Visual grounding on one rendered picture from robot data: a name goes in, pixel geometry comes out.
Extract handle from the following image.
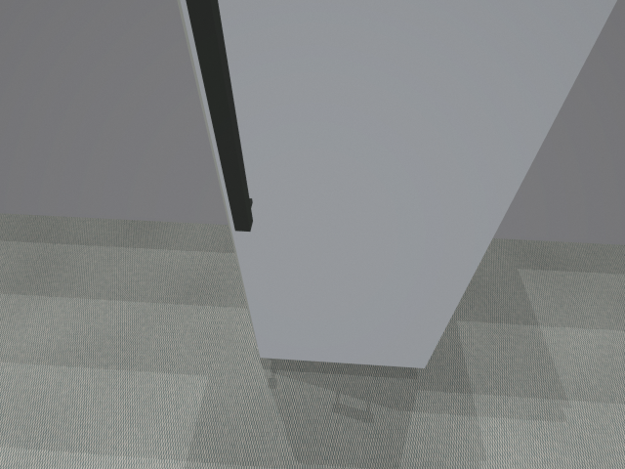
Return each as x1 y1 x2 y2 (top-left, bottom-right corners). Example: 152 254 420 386
186 0 253 232

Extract fridge door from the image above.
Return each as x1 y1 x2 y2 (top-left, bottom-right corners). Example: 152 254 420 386
180 0 617 368

